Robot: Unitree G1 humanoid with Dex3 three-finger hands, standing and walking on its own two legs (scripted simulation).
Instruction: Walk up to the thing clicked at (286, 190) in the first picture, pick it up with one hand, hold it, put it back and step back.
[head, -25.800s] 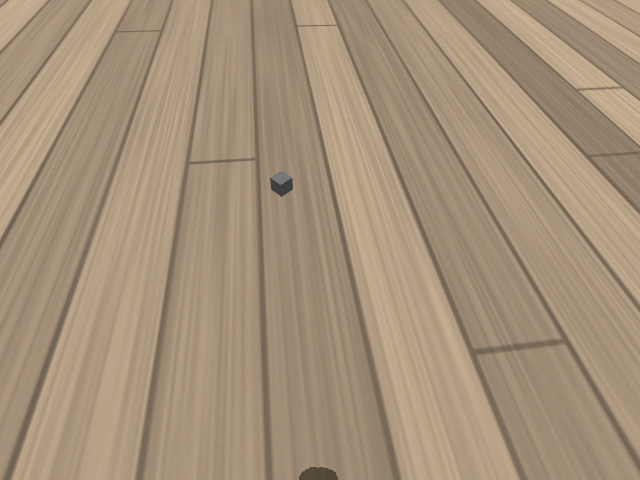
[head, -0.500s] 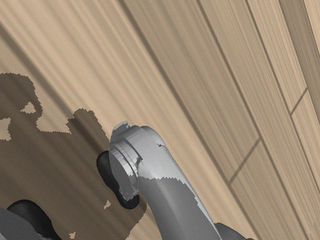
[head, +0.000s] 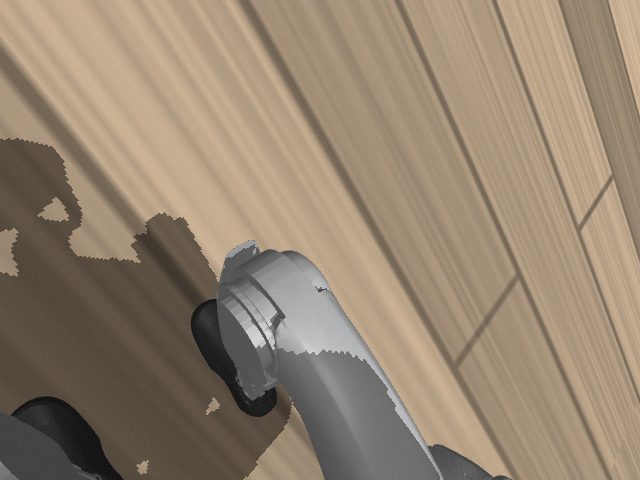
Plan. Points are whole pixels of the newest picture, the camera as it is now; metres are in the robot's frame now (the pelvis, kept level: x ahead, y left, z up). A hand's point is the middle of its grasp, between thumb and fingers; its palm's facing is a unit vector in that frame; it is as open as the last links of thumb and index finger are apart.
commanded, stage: withdraw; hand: left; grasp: from above
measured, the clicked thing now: out of the picture +0.50 +0.31 -0.30
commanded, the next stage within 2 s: home in 0.80 s
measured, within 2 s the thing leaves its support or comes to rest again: neither
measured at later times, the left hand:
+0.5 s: hand out of the picture +0.50 +0.33 -0.12, palm faces -0.35 -0.31 -0.88, open 14.0 cm
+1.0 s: hand out of the picture +0.46 +0.30 -0.18, palm faces -0.54 -0.09 -0.84, open 13.0 cm
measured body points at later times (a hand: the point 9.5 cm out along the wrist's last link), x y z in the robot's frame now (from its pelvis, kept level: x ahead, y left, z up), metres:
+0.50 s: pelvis +0.00 +0.00 +0.01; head +0.24 +0.08 +0.38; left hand +0.51 +0.34 -0.07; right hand +0.04 -0.23 -0.09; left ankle +0.06 +0.13 -0.30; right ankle +0.11 -0.10 -0.30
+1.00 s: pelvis -0.01 +0.00 +0.00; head +0.25 +0.12 +0.35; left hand +0.49 +0.30 -0.13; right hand +0.02 -0.27 -0.05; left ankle +0.06 +0.13 -0.30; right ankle +0.11 -0.10 -0.30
